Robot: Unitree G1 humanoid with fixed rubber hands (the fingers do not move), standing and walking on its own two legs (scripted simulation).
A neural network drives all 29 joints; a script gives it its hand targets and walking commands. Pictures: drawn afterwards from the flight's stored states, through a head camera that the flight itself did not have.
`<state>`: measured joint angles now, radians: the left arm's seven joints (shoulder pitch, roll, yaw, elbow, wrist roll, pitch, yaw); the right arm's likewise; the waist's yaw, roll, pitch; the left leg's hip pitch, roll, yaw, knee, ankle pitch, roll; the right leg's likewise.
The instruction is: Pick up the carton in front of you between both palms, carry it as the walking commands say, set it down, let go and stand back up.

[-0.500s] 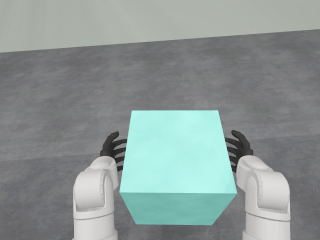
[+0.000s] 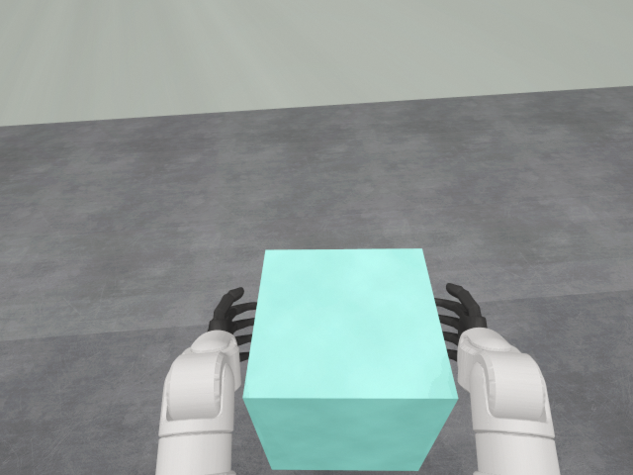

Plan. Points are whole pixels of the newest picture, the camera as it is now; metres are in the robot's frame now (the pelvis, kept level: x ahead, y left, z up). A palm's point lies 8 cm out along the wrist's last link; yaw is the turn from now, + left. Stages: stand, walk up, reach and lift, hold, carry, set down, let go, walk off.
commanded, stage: carry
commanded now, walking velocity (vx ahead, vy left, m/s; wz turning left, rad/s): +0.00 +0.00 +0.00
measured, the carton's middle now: (344, 363) +0.29 +0.00 -0.02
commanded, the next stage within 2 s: hold in 1.48 s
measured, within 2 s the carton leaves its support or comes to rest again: neither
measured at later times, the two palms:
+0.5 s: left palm (223, 360) +0.26 +0.15 +0.05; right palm (469, 354) +0.26 -0.15 +0.05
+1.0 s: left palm (218, 375) +0.24 +0.15 +0.04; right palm (471, 369) +0.24 -0.15 +0.05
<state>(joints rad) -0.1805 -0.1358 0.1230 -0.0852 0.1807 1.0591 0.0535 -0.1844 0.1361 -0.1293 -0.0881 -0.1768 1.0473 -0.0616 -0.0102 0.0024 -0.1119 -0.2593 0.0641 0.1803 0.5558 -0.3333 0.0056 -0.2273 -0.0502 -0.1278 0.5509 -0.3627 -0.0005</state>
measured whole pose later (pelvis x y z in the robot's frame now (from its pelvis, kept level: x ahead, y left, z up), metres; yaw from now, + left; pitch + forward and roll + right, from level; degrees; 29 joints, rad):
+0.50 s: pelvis -0.04 +0.00 +0.00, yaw +0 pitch +2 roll +0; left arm -0.28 -0.16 0.22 0.23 0.26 0.69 0.02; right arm -0.29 0.16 -0.23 0.23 -0.27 0.68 -0.02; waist 0.00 0.00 -0.07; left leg -0.29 0.07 0.18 0.52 -0.25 0.01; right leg -0.26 -0.05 -0.13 0.52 -0.29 -0.01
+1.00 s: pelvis -0.05 +0.00 +0.00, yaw +0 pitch +2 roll +0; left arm -0.25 -0.15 0.20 0.19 0.25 0.75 0.03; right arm -0.26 0.15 -0.21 0.20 -0.26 0.73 -0.02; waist 0.00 0.00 -0.09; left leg -0.31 0.07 0.18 0.52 -0.24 0.02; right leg -0.28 -0.05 -0.13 0.53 -0.27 -0.01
